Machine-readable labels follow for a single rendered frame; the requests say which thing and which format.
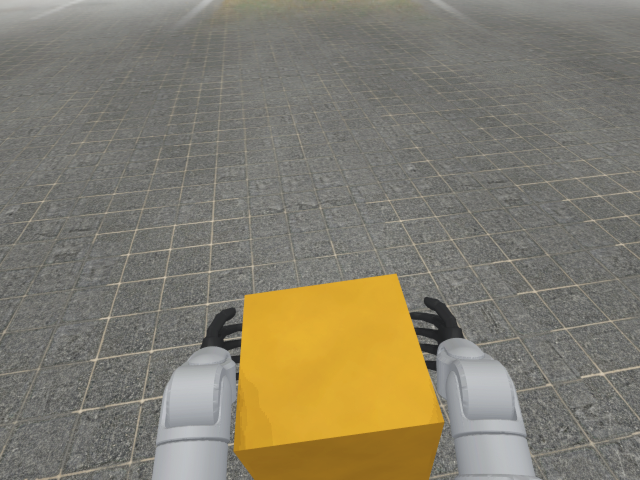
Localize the right robot forearm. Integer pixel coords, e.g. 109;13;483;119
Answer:
436;338;542;480

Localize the left robot hand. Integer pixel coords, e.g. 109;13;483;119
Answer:
200;308;243;380

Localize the right robot hand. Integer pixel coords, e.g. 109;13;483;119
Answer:
409;297;464;371

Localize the carton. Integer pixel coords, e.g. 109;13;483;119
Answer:
233;274;444;480

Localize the left robot forearm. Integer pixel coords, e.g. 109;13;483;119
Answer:
152;346;236;480

